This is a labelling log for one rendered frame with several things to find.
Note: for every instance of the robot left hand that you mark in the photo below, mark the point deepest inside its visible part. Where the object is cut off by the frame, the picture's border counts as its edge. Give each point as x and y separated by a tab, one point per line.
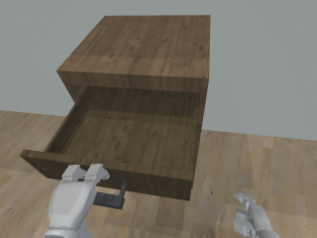
72	199

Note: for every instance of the cabinet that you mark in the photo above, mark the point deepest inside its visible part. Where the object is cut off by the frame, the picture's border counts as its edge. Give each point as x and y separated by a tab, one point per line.
153	52

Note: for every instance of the robot left forearm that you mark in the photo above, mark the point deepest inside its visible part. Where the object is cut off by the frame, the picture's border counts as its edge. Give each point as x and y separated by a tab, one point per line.
61	232

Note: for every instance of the handle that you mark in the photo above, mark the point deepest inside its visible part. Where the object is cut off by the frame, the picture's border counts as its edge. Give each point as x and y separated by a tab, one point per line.
111	200

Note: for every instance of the drawer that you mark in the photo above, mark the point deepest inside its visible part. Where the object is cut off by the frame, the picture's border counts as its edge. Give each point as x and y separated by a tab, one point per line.
145	137

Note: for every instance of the robot right hand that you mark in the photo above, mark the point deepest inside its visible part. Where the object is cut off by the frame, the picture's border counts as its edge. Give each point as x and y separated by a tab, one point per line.
248	223

